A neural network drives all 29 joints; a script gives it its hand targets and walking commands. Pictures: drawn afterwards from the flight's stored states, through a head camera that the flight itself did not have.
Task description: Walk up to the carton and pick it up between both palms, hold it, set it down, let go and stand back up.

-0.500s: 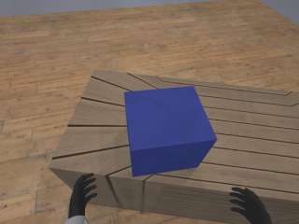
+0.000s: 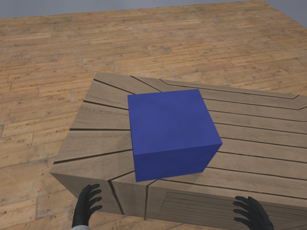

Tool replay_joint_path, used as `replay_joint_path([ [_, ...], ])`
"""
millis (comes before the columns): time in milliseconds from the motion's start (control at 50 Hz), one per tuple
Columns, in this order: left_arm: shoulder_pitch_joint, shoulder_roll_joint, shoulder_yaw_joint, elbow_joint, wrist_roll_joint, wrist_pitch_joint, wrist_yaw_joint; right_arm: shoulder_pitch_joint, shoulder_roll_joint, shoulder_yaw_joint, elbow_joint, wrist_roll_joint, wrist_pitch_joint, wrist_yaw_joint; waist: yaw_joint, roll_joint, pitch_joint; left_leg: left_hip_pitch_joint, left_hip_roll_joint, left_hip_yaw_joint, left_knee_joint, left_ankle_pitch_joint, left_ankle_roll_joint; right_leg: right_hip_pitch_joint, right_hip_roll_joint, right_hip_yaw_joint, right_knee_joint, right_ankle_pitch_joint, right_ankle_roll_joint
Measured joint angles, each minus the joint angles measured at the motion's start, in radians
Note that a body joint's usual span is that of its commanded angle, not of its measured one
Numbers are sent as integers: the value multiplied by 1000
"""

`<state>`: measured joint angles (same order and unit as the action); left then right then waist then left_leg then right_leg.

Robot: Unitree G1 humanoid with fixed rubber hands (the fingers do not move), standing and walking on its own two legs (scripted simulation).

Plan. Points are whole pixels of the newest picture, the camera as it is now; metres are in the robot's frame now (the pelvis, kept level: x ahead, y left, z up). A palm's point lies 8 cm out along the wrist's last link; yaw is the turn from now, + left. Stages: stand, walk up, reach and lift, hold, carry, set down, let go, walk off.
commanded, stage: set down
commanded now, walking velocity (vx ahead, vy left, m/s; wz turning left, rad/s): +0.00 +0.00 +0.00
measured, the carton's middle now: (167, 135) +0.42 +0.02 -0.06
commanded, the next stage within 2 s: let go in 0.66 s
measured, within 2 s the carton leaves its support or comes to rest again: neither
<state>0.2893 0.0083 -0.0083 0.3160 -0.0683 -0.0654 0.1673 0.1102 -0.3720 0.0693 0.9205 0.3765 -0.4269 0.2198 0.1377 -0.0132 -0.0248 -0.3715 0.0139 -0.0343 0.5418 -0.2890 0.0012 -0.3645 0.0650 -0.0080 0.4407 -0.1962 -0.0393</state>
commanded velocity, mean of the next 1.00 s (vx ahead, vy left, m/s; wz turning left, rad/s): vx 0.00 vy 0.00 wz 0.00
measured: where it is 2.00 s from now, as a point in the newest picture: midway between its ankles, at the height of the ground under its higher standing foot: outside the picture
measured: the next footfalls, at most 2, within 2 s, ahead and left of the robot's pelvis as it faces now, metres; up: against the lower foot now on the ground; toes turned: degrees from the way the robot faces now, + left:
none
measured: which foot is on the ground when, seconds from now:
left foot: down 0.00-1.00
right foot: down 0.00-1.00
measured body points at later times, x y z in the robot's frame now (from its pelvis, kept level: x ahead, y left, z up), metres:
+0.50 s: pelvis +0.00 +0.00 +0.00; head +0.05 +0.03 +0.45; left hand +0.15 +0.22 -0.08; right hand +0.20 -0.24 -0.09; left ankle -0.01 +0.11 -0.74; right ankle +0.01 -0.10 -0.74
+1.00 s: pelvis +0.01 +0.01 +0.00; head +0.05 +0.04 +0.45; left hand +0.15 +0.23 -0.09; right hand +0.20 -0.23 -0.09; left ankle -0.01 +0.11 -0.74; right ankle +0.01 -0.10 -0.74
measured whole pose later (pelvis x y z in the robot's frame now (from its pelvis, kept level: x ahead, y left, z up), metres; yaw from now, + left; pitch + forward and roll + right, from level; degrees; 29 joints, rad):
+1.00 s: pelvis +0.01 +0.01 +0.00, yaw +0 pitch +5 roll -3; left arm 0.29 0.08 -0.01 0.33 -0.07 0.07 0.09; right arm 0.12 -0.29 0.03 0.94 0.25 -0.37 0.12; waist 0.14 -0.01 0.01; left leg -0.31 0.01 -0.03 0.54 -0.31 0.01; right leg -0.28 0.06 -0.01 0.40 -0.20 -0.03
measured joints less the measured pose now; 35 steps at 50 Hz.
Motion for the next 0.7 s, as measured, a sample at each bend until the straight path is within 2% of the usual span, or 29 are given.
replay_joint_path([
  [700, 0, 60, 0, 16, 0, 84, -56, 3, 67, -24, 1, -100, 45, -78, 0, 0, 26, 38, 0, 0, 0, -16, 9, 50, 0, 0, -24, -3, 8],
])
